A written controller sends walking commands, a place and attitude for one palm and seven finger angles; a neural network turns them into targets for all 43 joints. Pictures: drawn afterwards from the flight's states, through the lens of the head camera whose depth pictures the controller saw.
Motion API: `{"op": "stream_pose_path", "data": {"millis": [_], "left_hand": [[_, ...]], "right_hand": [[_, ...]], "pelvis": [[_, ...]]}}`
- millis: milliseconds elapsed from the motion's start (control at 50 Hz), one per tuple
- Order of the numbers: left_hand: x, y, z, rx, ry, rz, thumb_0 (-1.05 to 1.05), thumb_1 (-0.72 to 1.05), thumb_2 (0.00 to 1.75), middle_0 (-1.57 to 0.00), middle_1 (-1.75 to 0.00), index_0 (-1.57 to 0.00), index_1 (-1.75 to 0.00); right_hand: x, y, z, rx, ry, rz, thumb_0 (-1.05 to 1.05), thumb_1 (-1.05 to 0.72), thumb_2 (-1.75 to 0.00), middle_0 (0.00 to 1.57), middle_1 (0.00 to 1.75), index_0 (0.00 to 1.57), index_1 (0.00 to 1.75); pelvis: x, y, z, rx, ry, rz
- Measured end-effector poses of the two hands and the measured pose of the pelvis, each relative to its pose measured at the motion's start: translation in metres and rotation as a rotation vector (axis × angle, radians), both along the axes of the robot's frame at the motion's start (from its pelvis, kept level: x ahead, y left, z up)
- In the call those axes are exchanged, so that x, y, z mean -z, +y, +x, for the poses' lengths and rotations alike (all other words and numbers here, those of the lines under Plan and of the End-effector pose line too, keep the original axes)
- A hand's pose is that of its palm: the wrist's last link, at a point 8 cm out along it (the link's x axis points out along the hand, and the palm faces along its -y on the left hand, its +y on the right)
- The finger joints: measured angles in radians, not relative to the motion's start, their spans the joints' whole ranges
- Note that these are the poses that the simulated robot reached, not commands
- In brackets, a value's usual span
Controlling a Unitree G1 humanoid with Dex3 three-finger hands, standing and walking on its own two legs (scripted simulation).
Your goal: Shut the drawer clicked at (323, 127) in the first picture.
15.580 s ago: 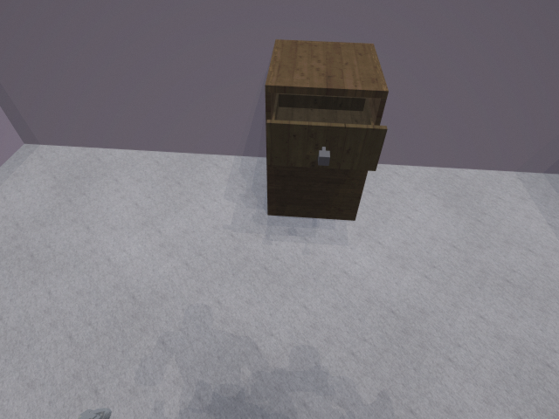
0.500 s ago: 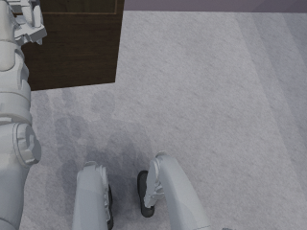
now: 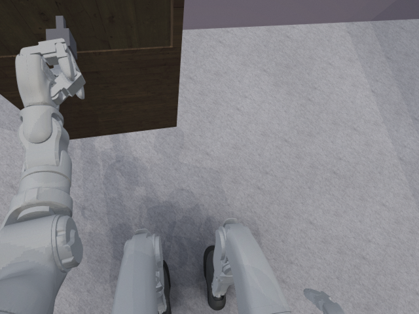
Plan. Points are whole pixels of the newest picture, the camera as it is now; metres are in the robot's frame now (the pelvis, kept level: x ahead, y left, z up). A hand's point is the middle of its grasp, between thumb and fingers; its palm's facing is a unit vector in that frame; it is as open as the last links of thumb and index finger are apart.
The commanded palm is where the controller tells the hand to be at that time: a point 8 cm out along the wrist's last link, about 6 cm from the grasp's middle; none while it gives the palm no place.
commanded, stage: draw the hand back to the body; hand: left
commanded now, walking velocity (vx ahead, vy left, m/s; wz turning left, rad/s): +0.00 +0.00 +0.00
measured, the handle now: (61, 35) +0.60 +0.23 +0.00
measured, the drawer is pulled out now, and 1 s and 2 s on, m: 0.00 0.00 0.00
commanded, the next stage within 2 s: step back with the hand held close in 1.30 s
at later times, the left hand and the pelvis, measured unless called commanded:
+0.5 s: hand out of the picture +0.36 +0.21 +0.17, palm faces +0.12 -0.98 -0.13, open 3.3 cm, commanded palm +0.32 +0.27 +0.19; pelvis +0.05 +0.00 +0.14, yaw +4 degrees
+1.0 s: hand out of the picture +0.26 +0.25 +0.32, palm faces +0.38 -0.85 -0.35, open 3.3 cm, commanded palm +0.21 +0.29 +0.35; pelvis +0.07 +0.00 +0.20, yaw +5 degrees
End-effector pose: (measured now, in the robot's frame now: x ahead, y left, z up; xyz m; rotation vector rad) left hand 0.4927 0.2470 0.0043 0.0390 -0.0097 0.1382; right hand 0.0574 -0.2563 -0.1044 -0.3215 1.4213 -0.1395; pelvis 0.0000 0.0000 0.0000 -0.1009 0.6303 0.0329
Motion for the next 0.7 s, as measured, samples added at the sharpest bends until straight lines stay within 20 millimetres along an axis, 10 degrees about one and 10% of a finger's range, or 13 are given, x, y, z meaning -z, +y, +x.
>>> {"op": "stream_pose_path", "data": {"millis": [400, 700], "left_hand": [[-0.153, 0.014, -0.137, 0.002, 0.011, -0.011, 0.02, 0.9, 0.9, -1.4, -1.6, -1.4, -1.6], [-0.245, 0.034, -0.212, -0.19, 0.195, 0.235, 0.02, 0.9, 0.9, -1.4, -1.6, -1.4, -1.6]], "right_hand": [[-0.138, 0.016, 0.154, -0.109, -0.485, 0.063, 0.0, -0.91, -0.9, 0.2, 0.3, 0.2, 0.3], [-0.205, 0.05, 0.18, -0.094, -0.637, 0.127, 0.01, -0.91, -0.9, 0.2, 0.3, 0.2, 0.3]], "pelvis": [[-0.117, -0.002, 0.043, -0.05, -0.256, 0.046], [-0.178, 0.005, 0.062, -0.05, -0.502, 0.094]]}}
